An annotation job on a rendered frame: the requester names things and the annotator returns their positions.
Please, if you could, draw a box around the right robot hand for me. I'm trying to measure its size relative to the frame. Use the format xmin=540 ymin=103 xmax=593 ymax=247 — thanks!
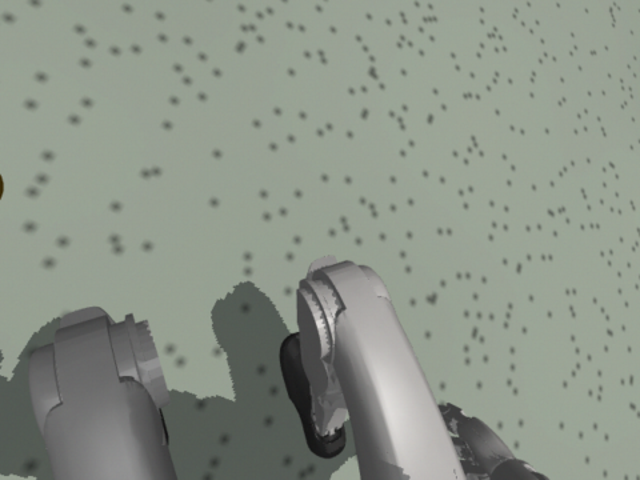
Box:
xmin=438 ymin=403 xmax=516 ymax=480

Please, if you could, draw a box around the right robot arm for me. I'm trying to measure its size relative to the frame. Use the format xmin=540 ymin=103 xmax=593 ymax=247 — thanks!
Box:
xmin=490 ymin=459 xmax=550 ymax=480

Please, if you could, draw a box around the right robot foot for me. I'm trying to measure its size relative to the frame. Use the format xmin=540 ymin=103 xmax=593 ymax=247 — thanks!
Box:
xmin=280 ymin=332 xmax=346 ymax=459

